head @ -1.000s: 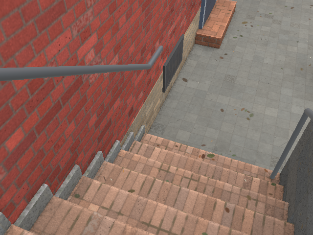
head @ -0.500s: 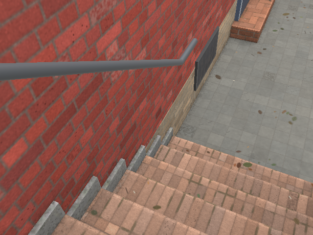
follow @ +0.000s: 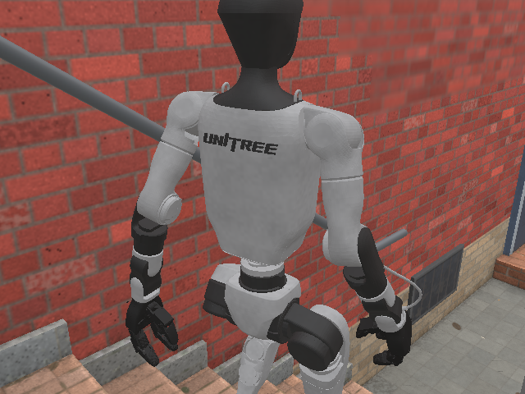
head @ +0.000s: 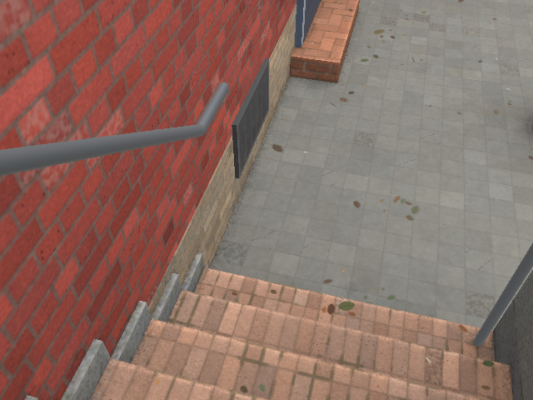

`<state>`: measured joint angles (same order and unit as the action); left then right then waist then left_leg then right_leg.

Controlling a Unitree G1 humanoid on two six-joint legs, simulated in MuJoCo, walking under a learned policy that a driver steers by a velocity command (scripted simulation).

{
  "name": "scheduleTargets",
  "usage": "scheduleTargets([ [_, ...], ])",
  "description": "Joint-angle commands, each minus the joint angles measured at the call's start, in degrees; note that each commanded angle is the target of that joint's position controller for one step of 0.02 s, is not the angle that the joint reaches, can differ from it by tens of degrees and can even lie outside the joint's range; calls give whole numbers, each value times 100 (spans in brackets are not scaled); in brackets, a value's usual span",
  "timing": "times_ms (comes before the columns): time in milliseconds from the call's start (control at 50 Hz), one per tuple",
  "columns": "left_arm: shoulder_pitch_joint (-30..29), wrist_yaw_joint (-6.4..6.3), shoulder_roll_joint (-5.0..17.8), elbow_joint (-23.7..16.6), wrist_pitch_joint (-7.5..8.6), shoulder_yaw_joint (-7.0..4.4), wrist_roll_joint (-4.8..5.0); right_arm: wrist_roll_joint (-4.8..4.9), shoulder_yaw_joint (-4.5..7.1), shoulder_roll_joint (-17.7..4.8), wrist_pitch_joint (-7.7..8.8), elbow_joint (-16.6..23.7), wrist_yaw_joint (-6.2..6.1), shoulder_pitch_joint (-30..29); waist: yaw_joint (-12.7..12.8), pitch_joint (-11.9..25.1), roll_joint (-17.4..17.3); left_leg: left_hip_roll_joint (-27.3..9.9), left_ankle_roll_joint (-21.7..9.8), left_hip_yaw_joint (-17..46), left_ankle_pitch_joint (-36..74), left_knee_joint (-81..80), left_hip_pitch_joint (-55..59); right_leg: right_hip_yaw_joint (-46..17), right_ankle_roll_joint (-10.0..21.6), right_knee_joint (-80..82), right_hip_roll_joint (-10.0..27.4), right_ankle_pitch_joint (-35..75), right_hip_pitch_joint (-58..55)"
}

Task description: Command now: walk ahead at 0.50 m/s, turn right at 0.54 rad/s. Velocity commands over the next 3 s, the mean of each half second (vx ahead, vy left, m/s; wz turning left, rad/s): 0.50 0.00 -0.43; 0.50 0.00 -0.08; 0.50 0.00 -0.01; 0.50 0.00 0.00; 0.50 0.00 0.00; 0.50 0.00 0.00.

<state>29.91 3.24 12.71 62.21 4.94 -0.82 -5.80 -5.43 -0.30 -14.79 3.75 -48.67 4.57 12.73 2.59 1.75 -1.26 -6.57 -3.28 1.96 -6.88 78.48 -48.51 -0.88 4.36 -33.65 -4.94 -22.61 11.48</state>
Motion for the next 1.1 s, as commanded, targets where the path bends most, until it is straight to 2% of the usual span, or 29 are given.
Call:
scheduleTargets([
  [20, -840, 6, 439, -662, 235, 78, -10, -73, -294, 442, -22, -109, 213, 839, -649, -563, 673, 251, 217, -741, 2373, -751, 3270, -636, 1199, 675, 716, 1602, 4371],
  [40, -510, -84, 395, -507, 325, 125, -103, -29, -295, 234, 48, 69, 206, 429, -417, -676, 197, -121, 337, 299, 2916, -1294, 2142, -1228, 1160, -1, 905, 1311, 3468],
  [60, -209, -207, 476, -562, 403, 132, 78, -134, -211, -266, 69, 242, 140, 33, -100, -460, 159, 61, 334, 279, 2971, -2278, 973, -1428, 1169, -411, 860, 1039, 2008],
  [120, 776, -467, 304, -405, 317, 190, 92, -88, -325, -192, 31, 564, -20, -1346, 726, -491, -128, 75, 322, 61, 4160, -5189, 747, -1684, 816, -1688, 634, -278, 1055],
  [160, 267, -213, 631, -700, 119, 168, -154, -31, -372, 75, -82, 773, 16, -1053, 301, -589, 572, 312, 262, -253, 3439, -4466, 3118, -2065, 907, -1591, 625, -411, 2986],
  [220, -113, -3, 867, -1054, -2, 142, 59, 43, 19, -701, -28, 267, -95, 627, -534, -636, 40, 168, -23, -288, 2993, -6433, 4695, -2378, 587, -3213, 434, 29, 2312],
  [240, 177, 238, 933, -882, -40, 114, 4, 48, 286, -1075, 73, -138, -175, 1888, -1067, -244, -221, -110, -341, -364, 2862, -6592, 6025, -1927, 186, -4757, 202, 904, 2523],
  [260, 1428, 451, 23, -526, 32, 243, 83, -100, 458, -1302, 130, -697, -72, 3340, -824, 1358, -1390, -1105, -1608, 173, 6576, -3818, 8702, -1212, -271, -8019, -489, -2046, 4139],
  [280, 1946, 490, 2, -631, 24, 203, 349, -17, 475, -1566, 64, -500, 179, 2743, -361, 1998, -983, -1924, -1999, 1054, 7013, -3471, 8868, -768, -123, -9273, -246, -2304, 5335],
  [320, 264, 238, 366, -1340, -64, 140, 388, 27, 369, -1130, -85, -368, 214, 1705, -647, 643, -200, -2309, -1988, 2414, 1182, -5000, 6631, -750, -339, -8875, 298, -1241, 6732],
  [340, 46, 62, 126, -1229, -114, 270, 353, -64, 162, -412, -73, -404, 179, 1430, -418, -36, 414, -2098, -1713, 2214, -608, -5528, 5110, -1113, -173, -8122, 776, -34, 6350],
  [380, 93, 20, -189, -1204, -226, 376, 193, -127, -146, 588, 151, -530, -69, 1069, 218, -1039, 347, -1350, -1146, 1366, -826, -6070, 2724, -1043, 104, -5692, 1450, 1857, 5282],
  [400, -42, 89, -199, -1223, -275, 374, 110, -95, -120, 507, 301, -778, -187, 1318, 119, -1182, -216, -1016, -980, 1129, -998, -6127, 2368, -730, 179, -5296, 1372, 2009, 5153],
  [420, -108, 184, 55, -1116, -261, 305, 136, 36, -162, 537, 424, -819, -314, 1416, -142, -1022, 41, -855, -1118, 803, -1243, -6151, 2054, -738, 135, -3866, 1226, 3124, 4903],
  [480, -63, 419, -26, -1006, -276, 277, 35, -176, -129, 29, 451, -1285, -338, 1952, -26, -585, -210, -819, -1189, 805, -927, -5541, 1871, -532, 40, -4494, 1108, 3805, 4694],
  [560, -1602, 234, 182, -1217, -159, 304, -38, -187, -353, 272, 467, -1526, -417, 2285, -410, -564, -184, -600, -1257, 471, -1155, -5145, 2144, -334, -116, -1870, 1122, 5830, 3901],
  [620, -1783, 278, 279, -1217, -233, 272, -86, -140, -386, 287, 390, -1795, -351, 2842, -518, -1107, -117, -769, -1239, 691, -1542, -4913, 2384, -403, -209, -1846, 1032, 5100, 3890],
  [700, -2843, 202, -31, -1464, -262, 408, -15, -64, -410, 613, 321, -1951, -626, 3712, -1206, -1086, -151, -703, -1196, 847, -1545, -4104, 3906, -138, -366, 68, 1131, 4790, 4004],
  [820, -3267, 207, 201, -1612, -220, 315, -33, 21, -76, 29, 94, -1685, -524, 2885, -1127, -1075, -178, -673, -785, 832, -451, -3345, 3647, 93, -86, 1560, 1046, 3313, 1690],
  [860, -1439, 123, 438, -691, -87, 88, 164, -27, -31, -186, -89, -1726, -373, 2579, -326, -544, 445, -216, -414, 281, -312, -1447, 3176, 314, -29, 2726, 1004, 4820, -614],
  [880, 199, 68, 836, -164, -64, -138, 45, -138, -11, -104, -190, -2014, -76, 3037, 254, -80, 765, 170, -76, -212, -257, -24, 2261, 555, 173, 2738, 1134, 5728, -2669],
  [900, 1719, 79, 1471, 152, -116, -389, -41, -80, -74, 498, -204, -1946, 178, 3417, 541, 1314, 1969, 776, 311, -313, -3534, 2842, 446, -194, 1182, 733, 2098, 8969, -5543],
  [920, 1782, 110, 2012, 140, -176, -608, 41, 153, 21, 354, -70, -1508, 344, 3035, 465, 1885, 1508, 849, 402, -207, -4363, 4134, -659, -600, 1628, -508, 2701, 10301, -6340],
  [940, 1608, 64, 1802, 120, -172, -649, -129, 295, 132, 72, 36, -1038, 317, 2179, 613, 1599, 654, 748, 375, -187, -4248, 4132, -1613, -650, 1638, -473, 2814, 8982, -6011],
  [960, 1042, 106, 1469, 79, -221, -583, -4, 389, 104, 56, 102, -672, 228, 1644, 514, 1071, 726, 368, 240, -206, -3934, 4037, -2162, -1042, 1798, 137, 3071, 6397, -4886],
  [980, 126, 116, 554, -218, -223, -280, 29, 292, 108, 97, 159, -548, 66, 1274, 139, 201, -39, 8, 18, 298, -2816, 2568, -2158, -1322, 1586, 635, 2991, 3845, -3119],
  [1020, -904, -23, -238, -525, -37, 53, -65, 37, 0, 647, 219, -654, -126, 1098, -559, -768, -193, -414, -294, 481, -605, -63, -103, -388, 1136, 1180, 2131, 3802, 352],
  [1060, -592, -84, -24, -394, 75, 68, 221, -86, 99, 519, 71, -882, 51, 982, -442, -972, 459, -43, -285, -135, 1221, -1630, 1199, 63, 1156, 1302, 1503, 2954, 1851],
  [1100, -522, -58, 292, -403, 145, 47, 4, -152, 44, 425, 131, -1077, 209, 1761, -781, -570, 545, 151, -98, -60, 1367, -830, 1846, -374, 1311, 453, 1660, 2958, 2601],
])
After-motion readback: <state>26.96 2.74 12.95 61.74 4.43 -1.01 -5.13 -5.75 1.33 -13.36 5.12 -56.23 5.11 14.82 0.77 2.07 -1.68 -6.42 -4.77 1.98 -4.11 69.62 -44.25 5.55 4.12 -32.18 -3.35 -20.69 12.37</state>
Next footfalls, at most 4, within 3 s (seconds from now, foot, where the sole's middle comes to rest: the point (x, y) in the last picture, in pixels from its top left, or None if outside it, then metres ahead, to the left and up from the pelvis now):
0.24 left None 0.30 0.13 -0.94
0.88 right None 0.53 -0.16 -1.13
1.36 left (285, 380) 0.84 0.00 -1.31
1.88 right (350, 355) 1.04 -0.27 -1.49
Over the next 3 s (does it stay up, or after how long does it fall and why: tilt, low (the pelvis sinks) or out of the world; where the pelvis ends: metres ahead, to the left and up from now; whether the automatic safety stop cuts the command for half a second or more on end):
stays up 1.60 -0.32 -1.09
